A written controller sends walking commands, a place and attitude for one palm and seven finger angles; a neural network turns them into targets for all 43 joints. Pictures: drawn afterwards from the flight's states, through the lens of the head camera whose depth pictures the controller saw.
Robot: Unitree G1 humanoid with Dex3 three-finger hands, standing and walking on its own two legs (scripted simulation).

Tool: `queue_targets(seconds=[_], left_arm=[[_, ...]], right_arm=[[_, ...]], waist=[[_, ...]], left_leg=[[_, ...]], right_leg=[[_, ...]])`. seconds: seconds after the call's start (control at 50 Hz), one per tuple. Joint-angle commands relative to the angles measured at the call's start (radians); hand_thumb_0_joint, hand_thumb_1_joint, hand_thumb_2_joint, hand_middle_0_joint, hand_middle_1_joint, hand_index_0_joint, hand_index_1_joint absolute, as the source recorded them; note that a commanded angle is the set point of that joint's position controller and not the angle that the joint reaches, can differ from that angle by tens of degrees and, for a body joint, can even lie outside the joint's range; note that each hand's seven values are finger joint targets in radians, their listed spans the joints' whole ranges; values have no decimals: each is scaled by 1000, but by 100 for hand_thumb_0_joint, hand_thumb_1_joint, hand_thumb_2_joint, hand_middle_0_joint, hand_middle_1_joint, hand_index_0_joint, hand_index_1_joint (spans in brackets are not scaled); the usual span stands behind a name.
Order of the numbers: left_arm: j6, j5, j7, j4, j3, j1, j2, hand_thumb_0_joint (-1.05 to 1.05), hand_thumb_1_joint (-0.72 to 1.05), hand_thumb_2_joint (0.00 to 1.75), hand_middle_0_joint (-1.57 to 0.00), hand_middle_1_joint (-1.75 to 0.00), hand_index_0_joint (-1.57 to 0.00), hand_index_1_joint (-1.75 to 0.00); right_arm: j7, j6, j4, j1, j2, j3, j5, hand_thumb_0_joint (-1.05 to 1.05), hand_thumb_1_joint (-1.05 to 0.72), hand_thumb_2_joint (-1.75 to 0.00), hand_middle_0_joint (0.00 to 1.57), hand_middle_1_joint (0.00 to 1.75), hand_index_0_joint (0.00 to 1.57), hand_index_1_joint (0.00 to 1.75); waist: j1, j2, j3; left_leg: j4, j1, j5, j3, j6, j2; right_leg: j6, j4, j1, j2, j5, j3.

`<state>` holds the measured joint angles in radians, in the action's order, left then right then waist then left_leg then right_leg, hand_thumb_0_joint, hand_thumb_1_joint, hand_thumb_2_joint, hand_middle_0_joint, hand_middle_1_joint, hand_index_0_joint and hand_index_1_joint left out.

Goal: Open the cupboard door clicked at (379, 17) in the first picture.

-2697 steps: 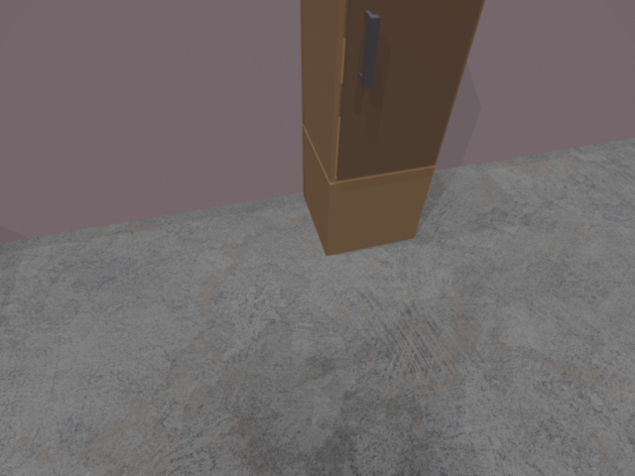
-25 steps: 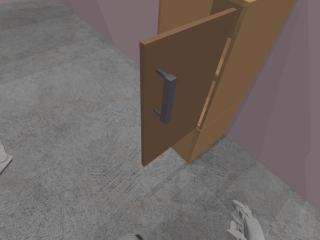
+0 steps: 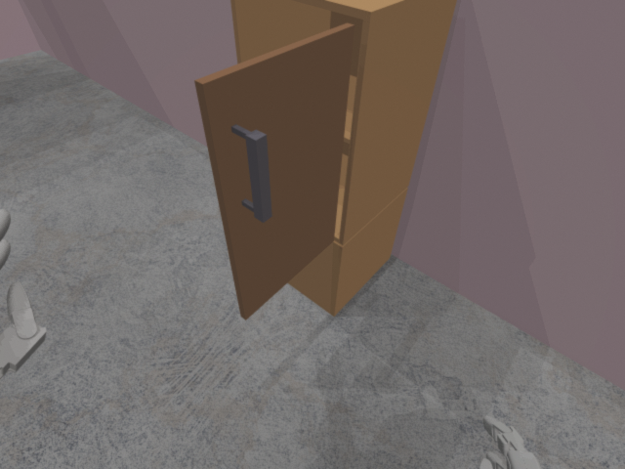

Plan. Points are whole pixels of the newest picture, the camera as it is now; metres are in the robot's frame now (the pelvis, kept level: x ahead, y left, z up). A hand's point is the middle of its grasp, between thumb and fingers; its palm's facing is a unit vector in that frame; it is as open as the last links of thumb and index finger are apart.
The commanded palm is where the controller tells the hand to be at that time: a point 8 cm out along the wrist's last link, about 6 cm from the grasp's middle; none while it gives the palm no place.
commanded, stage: stop stepping back and stand still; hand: left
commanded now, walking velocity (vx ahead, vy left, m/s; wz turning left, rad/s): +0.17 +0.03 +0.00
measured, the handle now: (251, 174) +0.55 +0.11 +0.09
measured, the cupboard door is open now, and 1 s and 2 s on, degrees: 91 91 91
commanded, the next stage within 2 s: let the arm hang, fingers relaxed in 0.62 s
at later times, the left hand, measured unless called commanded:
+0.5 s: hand out of the picture +0.17 +0.27 +0.17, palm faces +0.40 -0.78 -0.47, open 7.4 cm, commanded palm +0.12 +0.32 +0.19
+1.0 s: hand out of the picture +0.01 +0.20 -0.17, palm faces +0.00 -0.98 -0.17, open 7.3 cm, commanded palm none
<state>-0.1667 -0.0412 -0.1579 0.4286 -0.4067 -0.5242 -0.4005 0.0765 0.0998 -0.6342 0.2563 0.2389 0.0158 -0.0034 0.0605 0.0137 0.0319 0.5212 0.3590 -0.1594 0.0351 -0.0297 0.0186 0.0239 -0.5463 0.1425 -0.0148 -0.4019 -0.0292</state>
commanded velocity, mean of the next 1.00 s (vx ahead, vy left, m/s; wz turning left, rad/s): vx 0.02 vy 0.01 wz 0.00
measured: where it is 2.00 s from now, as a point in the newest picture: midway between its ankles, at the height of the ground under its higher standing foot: outside the picture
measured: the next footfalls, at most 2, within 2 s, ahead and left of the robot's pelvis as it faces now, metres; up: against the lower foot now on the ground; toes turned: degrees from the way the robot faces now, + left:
none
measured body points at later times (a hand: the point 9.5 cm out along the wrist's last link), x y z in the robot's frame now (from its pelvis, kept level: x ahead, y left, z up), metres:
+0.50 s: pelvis -0.03 +0.02 +0.01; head -0.02 +0.02 +0.46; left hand +0.15 +0.31 +0.20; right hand +0.15 -0.19 -0.08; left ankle +0.03 +0.13 -0.73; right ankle -0.06 -0.10 -0.73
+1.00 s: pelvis -0.05 +0.03 +0.00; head -0.05 +0.04 +0.45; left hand +0.01 +0.25 -0.15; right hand +0.02 -0.24 -0.13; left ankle +0.03 +0.13 -0.73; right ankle -0.06 -0.10 -0.73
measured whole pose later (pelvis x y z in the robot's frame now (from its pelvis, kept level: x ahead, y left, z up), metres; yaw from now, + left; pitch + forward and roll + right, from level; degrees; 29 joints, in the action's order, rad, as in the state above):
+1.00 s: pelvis -0.05 +0.03 +0.00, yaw +2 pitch -2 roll -1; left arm 0.07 0.02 -0.01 -0.88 0.01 -0.26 -0.18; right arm 0.00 -0.02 -0.95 0.21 0.25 0.00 0.03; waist 0.05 0.01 -0.03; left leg 0.56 0.37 -0.17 0.01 -0.02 -0.01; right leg 0.00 -0.56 0.21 0.01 -0.32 -0.06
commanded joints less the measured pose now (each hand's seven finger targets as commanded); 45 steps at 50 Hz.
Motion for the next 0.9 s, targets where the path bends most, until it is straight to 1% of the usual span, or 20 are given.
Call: queue_targets(seconds=[0.0,0.02,0.04,0.08,0.1,0.16,0.2,0.22,0.26,0.3,0.36,0.44,0.54,0.68,0.7,0.74,0.78,0.82,0.84,0.88], left_arm=[[-95,3,-17,252,-167,-49,-216,0,90,90,-20,-30,-20,-30],[-100,1,-20,248,-161,-13,-206,0,90,90,-20,-30,-20,-30],[-109,1,-23,246,-160,33,-205,0,90,90,-20,-30,-20,-30],[-123,15,-25,157,-147,59,-191,0,90,90,-20,-30,-20,-30],[-125,20,-26,155,-126,98,-180,0,90,90,-20,-30,-20,-30],[-115,18,-32,154,-90,129,-162,0,90,90,-20,-30,-20,-30],[-118,12,-28,223,-97,117,-170,0,90,90,-20,-30,-20,-30],[-118,11,-27,248,-111,116,-180,0,90,90,-20,-30,-20,-30],[-113,14,-19,256,-118,64,-180,0,90,90,-20,-30,-20,-30],[-113,17,-17,272,-126,72,-181,0,90,90,-20,-30,-20,-30],[-111,15,-17,278,-135,13,-171,0,90,90,-20,-30,-20,-30],[-102,-4,-13,231,-154,-52,-173,0,90,90,-20,-30,-20,-30],[-88,-5,-7,198,-124,43,-169,0,90,90,-20,-30,-20,-30],[-83,6,-11,224,-97,64,-160,0,90,90,-20,-30,-20,-30],[76,86,131,-585,293,91,12,0,90,90,-20,-30,-20,-30],[150,75,155,-649,292,111,44,0,90,90,-20,-30,-20,-30],[154,77,159,-746,304,163,19,0,90,90,-20,-30,-20,-30],[156,75,157,-876,320,228,8,0,90,90,-20,-30,-20,-30],[161,73,152,-942,331,261,8,0,90,90,-20,-30,-20,-30],[176,65,144,-1066,356,296,29,0,90,90,-20,-30,-20,-30]], right_arm=[[-11,28,164,-126,92,53,7,0,-90,-90,20,30,20,30],[-11,28,147,-113,102,54,10,0,-90,-90,20,30,20,30],[-13,36,134,-96,107,48,12,0,-90,-90,20,30,20,30],[-3,49,123,-84,82,31,12,0,-90,-90,20,30,20,30],[3,55,130,-96,80,31,9,0,-90,-90,20,30,20,30],[16,76,129,-105,84,34,10,0,-90,-90,20,30,20,30],[14,82,145,-109,112,49,8,0,-90,-90,20,30,20,30],[11,82,156,-106,120,50,0,0,-90,-90,20,30,20,30],[7,81,146,-96,85,28,6,0,-90,-90,20,30,20,30],[-1,89,142,-106,89,27,10,0,-90,-90,20,30,20,30],[-9,95,149,-106,86,24,2,0,-90,-90,20,30,20,30],[-12,72,155,-109,76,24,3,0,-90,-90,20,30,20,30],[4,60,161,-134,78,19,3,0,-90,-90,20,30,20,30],[14,72,170,-137,80,15,1,0,-90,-90,20,30,20,30],[-84,92,-105,-188,280,65,7,0,-90,-90,20,30,20,30],[-80,0,-104,-96,192,54,11,0,-90,-90,20,30,20,30],[-78,-33,-105,-110,191,35,21,0,-90,-90,20,30,20,30],[-79,-61,-139,-111,174,28,28,0,-90,-90,20,30,20,30],[-80,-75,-157,-100,159,24,31,0,-90,-90,20,30,20,30],[-80,-101,-203,-75,115,7,37,0,-90,-90,20,30,20,30]], waist=[[-61,148,-73],[-53,130,-102],[-39,74,-71],[-38,29,-59],[-48,58,-48],[-54,37,-43],[-61,-97,2],[-67,-108,42],[-57,-171,64],[-61,-185,32],[-60,-138,66],[-50,-61,85],[-49,-65,23],[-58,-96,18],[-33,-110,-34],[-56,-55,51],[-60,65,13],[-49,178,-19],[-39,190,-37],[-30,88,-57]], left_leg=[[302,132,-194,-49,39,-2],[452,186,-194,-60,44,-16],[495,216,-209,-78,42,-34],[318,169,-172,-40,29,-74],[223,108,-162,-13,20,-68],[-30,-123,-75,38,5,-33],[-98,-249,65,-97,-36,-127],[-79,-278,199,-164,-60,-180],[-120,-225,328,-221,-78,-207],[-164,-145,245,-221,-77,-232],[-113,-131,187,-120,-27,-169],[-42,-149,108,-38,22,-96],[-99,-165,2,-49,21,-96],[-178,-142,-55,-76,15,-98],[-14,-7,156,-138,-8,-144],[-23,-58,161,-113,-17,-158],[-44,0,27,-154,-33,-148],[-8,-37,-12,-133,-18,-109],[10,-68,-7,-115,-8,-90],[3,-97,1,-96,5,-79]], right_leg=[[152,418,162,305,-309,453],[182,416,184,347,-205,469],[179,368,133,339,-91,411],[138,270,50,276,180,248],[127,241,48,260,233,215],[71,186,114,196,198,160],[1,53,154,88,233,95],[-27,8,155,43,261,62],[-43,-53,116,13,176,-3],[-40,-38,78,10,45,0],[-32,98,3,20,221,10],[-1,167,30,78,376,109],[-15,212,97,57,239,95],[-29,216,46,31,189,46],[-3,56,135,103,299,8],[8,60,132,89,195,35],[17,78,120,88,116,37],[40,146,180,132,60,83],[53,168,213,151,38,98],[54,177,227,159,13,94]])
